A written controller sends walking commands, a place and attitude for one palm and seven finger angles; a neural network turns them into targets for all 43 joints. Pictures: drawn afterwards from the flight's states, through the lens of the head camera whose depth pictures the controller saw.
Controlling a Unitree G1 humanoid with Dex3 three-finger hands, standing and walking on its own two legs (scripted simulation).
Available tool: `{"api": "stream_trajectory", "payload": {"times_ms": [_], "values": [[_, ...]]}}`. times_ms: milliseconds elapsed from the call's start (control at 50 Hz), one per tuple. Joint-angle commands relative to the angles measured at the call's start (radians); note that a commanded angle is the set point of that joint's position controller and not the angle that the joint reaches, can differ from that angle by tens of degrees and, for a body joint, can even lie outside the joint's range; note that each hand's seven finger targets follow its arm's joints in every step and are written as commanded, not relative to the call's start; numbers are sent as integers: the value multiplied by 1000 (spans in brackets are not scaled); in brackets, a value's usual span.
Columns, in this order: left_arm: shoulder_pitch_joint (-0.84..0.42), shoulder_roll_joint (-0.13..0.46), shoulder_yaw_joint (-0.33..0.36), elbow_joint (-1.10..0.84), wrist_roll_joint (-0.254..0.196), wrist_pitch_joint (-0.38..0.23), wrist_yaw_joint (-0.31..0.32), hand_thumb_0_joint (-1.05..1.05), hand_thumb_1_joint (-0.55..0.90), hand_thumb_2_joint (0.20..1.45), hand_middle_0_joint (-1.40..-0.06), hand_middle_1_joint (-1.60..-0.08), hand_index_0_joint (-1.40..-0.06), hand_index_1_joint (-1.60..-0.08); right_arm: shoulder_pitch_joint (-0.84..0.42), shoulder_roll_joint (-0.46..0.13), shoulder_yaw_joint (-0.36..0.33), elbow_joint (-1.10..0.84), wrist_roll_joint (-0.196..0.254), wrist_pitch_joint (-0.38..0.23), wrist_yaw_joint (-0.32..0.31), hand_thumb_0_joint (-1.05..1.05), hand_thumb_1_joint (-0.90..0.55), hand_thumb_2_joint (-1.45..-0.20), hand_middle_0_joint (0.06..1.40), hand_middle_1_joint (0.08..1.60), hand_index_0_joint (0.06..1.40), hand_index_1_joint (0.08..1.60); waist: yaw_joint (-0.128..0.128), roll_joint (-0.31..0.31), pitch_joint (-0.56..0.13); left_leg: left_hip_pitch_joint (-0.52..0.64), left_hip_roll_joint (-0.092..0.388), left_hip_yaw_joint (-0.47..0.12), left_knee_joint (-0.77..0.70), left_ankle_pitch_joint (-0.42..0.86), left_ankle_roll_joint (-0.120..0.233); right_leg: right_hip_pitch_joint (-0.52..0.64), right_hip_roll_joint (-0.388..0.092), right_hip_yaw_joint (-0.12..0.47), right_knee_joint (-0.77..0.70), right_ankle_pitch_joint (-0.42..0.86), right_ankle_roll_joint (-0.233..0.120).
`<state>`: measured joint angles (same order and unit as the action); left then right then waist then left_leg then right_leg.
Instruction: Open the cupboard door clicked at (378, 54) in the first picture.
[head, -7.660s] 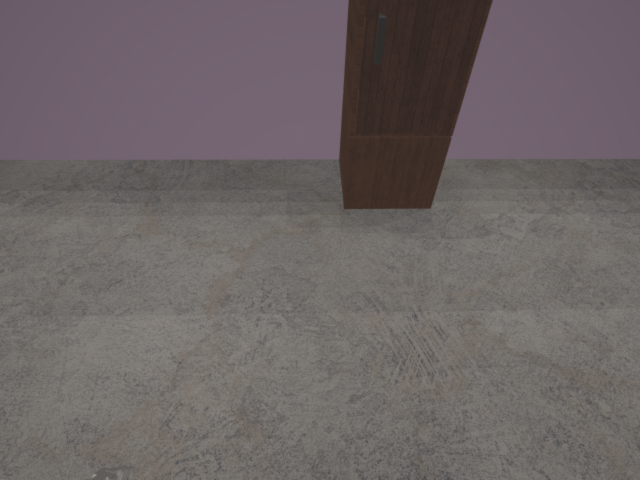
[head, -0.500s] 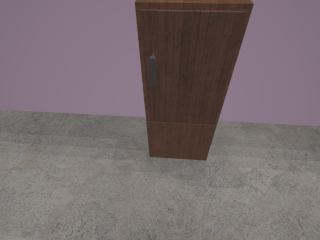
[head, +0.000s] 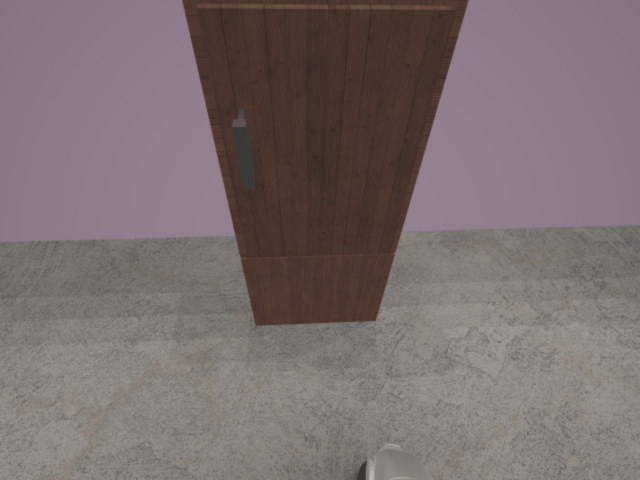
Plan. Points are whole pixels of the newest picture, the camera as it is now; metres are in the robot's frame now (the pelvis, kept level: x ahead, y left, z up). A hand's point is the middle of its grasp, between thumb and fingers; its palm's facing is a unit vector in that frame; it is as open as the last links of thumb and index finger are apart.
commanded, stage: take the last steps up to it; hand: left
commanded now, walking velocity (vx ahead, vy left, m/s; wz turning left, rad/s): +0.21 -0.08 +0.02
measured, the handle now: (245, 149) +0.65 +0.15 +0.03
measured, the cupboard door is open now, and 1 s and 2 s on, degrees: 0 0 0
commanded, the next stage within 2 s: come to a stop and stand still in 0.16 s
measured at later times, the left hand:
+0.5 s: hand out of the picture +0.15 +0.14 -0.18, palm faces +0.11 -0.98 -0.16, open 7.2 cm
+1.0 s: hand out of the picture +0.11 +0.08 -0.16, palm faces +0.06 -0.97 -0.24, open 7.3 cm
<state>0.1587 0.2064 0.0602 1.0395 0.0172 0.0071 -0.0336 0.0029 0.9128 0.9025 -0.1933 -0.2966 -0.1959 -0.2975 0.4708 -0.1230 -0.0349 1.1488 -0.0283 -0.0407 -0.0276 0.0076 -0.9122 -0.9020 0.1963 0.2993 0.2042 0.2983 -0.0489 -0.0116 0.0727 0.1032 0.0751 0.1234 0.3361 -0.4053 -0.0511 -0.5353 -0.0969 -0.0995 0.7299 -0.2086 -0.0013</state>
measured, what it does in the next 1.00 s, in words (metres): steps to the right: right foot, then left foot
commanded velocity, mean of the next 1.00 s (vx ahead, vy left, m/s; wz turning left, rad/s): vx -0.05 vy -0.02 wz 0.01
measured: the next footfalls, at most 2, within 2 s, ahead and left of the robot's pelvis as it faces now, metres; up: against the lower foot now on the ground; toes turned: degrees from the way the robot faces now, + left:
right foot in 0.06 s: +0.18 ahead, -0.14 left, +0.00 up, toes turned -8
left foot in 0.40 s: +0.21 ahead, +0.08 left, +0.00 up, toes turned +7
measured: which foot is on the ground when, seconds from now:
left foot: down 0.00-0.06, up 0.08-0.38, down 0.40-0.80, up 0.82-1.00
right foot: up 0.00-0.04, down 0.06-0.50, up 0.52-0.76, down 0.78-1.00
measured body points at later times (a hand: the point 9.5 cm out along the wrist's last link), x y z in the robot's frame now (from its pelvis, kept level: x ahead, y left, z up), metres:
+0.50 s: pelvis +0.13 -0.03 +0.00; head +0.13 -0.01 +0.45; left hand +0.15 +0.20 -0.16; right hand +0.20 -0.26 -0.14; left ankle +0.17 +0.07 -0.73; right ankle +0.14 -0.13 -0.73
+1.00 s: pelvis +0.08 -0.10 +0.01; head +0.09 -0.12 +0.46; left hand +0.11 +0.13 -0.14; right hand +0.13 -0.34 -0.16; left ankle +0.05 +0.04 -0.69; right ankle +0.10 -0.18 -0.73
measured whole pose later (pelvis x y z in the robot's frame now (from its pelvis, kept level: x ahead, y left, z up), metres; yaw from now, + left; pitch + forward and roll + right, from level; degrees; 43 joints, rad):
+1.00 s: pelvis +0.08 -0.10 +0.01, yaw +1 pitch -1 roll +1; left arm 0.25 0.14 0.02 1.04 0.03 0.01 0.03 0.00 0.91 0.90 -0.20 -0.30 -0.20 -0.30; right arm 0.18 -0.20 -0.07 1.07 0.00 0.06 -0.01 0.01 -0.91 -0.90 0.19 0.30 0.20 0.30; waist 0.01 0.04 0.03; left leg -0.32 0.03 0.01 0.83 -0.43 -0.01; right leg -0.24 0.00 -0.08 0.51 -0.25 -0.06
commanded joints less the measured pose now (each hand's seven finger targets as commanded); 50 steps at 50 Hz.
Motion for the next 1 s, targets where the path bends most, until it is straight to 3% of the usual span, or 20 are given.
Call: {"api": "stream_trajectory", "payload": {"times_ms": [0, 20, 40, 60, 100, 140, 200, 300, 360, 400, 460, 580, 660, 720, 740, 760, 780, 800, 860, 980], "values": [[247, 82, 21, 25, 3, -50, 6, 0, 900, 900, -200, -300, -200, -300, -30, -202, -39, -47, 7, -20, -7, 0, -900, -900, 200, 300, 200, 300, 151, 80, -79, -240, 157, -28, 289, 725, 110, 462, 78, -43, -204, 80, -43], [368, 179, 44, 59, 11, -65, 21, 0, 900, 900, -200, -300, -200, -300, 13, -156, -31, -49, 18, -19, 7, 0, -900, -900, 200, 300, 200, 300, 195, -127, -202, -442, 72, 20, 576, 409, 73, 708, -104, 166, -245, 114, -96], [411, 261, 60, 70, 0, -67, 31, 0, 900, 900, -200, -300, -200, -300, 61, -93, -19, -74, 29, -15, 3, 0, -900, -900, 200, 300, 200, 300, 166, -309, -315, -587, -55, -31, 897, -191, 51, 784, -349, 523, -354, 260, -186], [364, 248, 53, 53, -14, -58, 38, 0, 900, 900, -200, -300, -200, -300, -9, -112, -21, -89, 33, -8, 0, 0, -900, -900, 200, 300, 200, 300, 172, -195, -254, -615, -21, -132, 999, -194, 78, 678, -343, 512, -417, 205, -222], [157, 170, 27, -1, -9, -54, 41, 0, 900, 900, -200, -300, -200, -300, -57, -90, -27, -84, 21, 4, 11, 0, -900, -900, 200, 300, 200, 300, 99, -115, -85, -629, 46, -131, 1028, -50, 80, 374, -286, 420, -505, -189, -186], [34, 100, 7, -35, -3, -53, 52, 0, 900, 900, -200, -300, -200, -300, -40, -77, -25, -75, 4, 24, 15, 0, -900, -900, 200, 300, 200, 300, 33, -95, -24, -555, 82, -123, 930, 23, 64, 195, -232, 244, -531, -160, -152], [30, 63, -11, -31, 2, -60, 52, 0, 900, 900, -200, -300, -200, -300, -9, -50, -17, -68, 1, 43, 18, 0, -900, -900, 200, 300, 200, 300, -3, -102, -28, -482, 61, -84, 754, 52, 43, 130, -173, 122, -544, -34, -143], [60, 54, -14, -17, 4, -53, 59, 0, 900, 900, -200, -300, -200, -300, -86, -20, 6, -89, 11, 31, 13, 0, -900, -900, 200, 300, 200, 300, 26, -62, -43, -416, 26, -61, 408, 78, 19, 210, -160, 122, -489, 158, -172], [64, 49, -20, -6, -9, -39, 65, 0, 900, 900, -200, -300, -200, -300, -62, -41, 9, -63, 19, 19, 7, 0, -900, -900, 200, 300, 200, 300, 14, -1, -86, -237, 15, -78, 110, 349, 14, 239, -97, 72, -342, 232, -105], [122, 18, -24, -11, -18, -20, 68, 0, 900, 900, -200, -300, -200, -300, -123, -137, -3, -99, 19, 8, -4, 0, -900, -900, 200, 300, 200, 300, 59, 144, -84, -276, 170, -223, 42, 704, 90, 275, -12, 37, -270, 85, -15], [147, 31, -22, 7, -10, 3, 70, 0, 900, 900, -200, -300, -200, -300, -228, -154, -8, -124, 18, 25, -19, 0, -900, -900, 200, 300, 200, 300, 78, 210, -28, -324, 192, -225, 7, 794, 149, 318, 13, 16, -185, 0, 11], [147, 45, -3, -25, -2, 31, 69, 0, 900, 900, -200, -300, -200, -300, -250, -222, -46, -155, 8, 49, -31, 0, -900, -900, 200, 300, 200, 300, 46, 150, -120, -174, 292, -268, 35, 940, 267, 141, 45, 95, 151, -336, 16], [152, 21, -3, -46, -1, 26, 68, 0, 900, 900, -200, -300, -200, -300, -282, -240, -63, -175, 3, 58, -24, 0, -900, -900, 200, 300, 200, 300, 40, 112, -197, -122, 265, -225, 83, 902, 247, 150, 54, 83, 86, -289, 24], [224, 29, -3, -30, 2, 11, 66, 0, 900, 900, -200, -300, -200, -300, -319, -224, -62, -174, 12, 62, -11, 0, -900, -900, 200, 300, 200, 300, 75, 115, -198, -239, 186, -169, 145, 640, 167, 334, 51, 55, -235, -39, 24], [231, 65, 0, -28, 10, 4, 68, 0, 900, 900, -200, -300, -200, -300, -314, -186, -59, -175, 19, 64, -4, 0, -900, -900, 200, 300, 200, 300, 79, -5, -173, -322, 105, -134, 214, 428, 108, 385, 6, 114, -384, 106, 21], [201, 140, 8, -34, 20, -2, 73, 0, 900, 900, -200, -300, -200, -300, -310, -116, -46, -195, 27, 69, 3, 0, -900, -900, 200, 300, 200, 300, 59, -240, -113, -476, -12, -48, 293, 77, 46, 388, -173, 326, -423, 244, -36], [170, 158, 5, -51, 15, -3, 71, 0, 900, 900, -200, -300, -200, -300, -358, -109, -40, -213, 25, 81, 9, 0, -900, -900, 200, 300, 200, 300, 79, -259, -66, -468, -42, -84, 405, -116, 35, 266, -262, 364, -456, 278, -134], [133, 153, -3, -63, 15, -1, 69, 0, 900, 900, -200, -300, -200, -300, -367, -106, -43, -207, 24, 89, 12, 0, -900, -900, 200, 300, 200, 300, 72, -161, -58, -428, -43, -122, 503, -128, 38, 185, -258, 326, -471, 164, -180], [58, 108, -9, -64, 11, -5, 70, 0, 900, 900, -200, -300, -200, -300, -316, -108, -38, -154, 18, 93, 13, 0, -900, -900, 200, 300, 200, 300, 36, -162, 9, -460, -32, -135, 602, -41, 45, 169, -165, 268, -462, 112, -164], [136, 112, -7, -34, 7, -16, 68, 0, 900, 900, -200, -300, -200, -300, -275, -97, -21, -122, 21, 70, 8, 0, -900, -900, 200, 300, 200, 300, 74, -120, -41, -433, -30, -109, 382, -37, 33, 336, -148, 275, -444, 142, -168]]}}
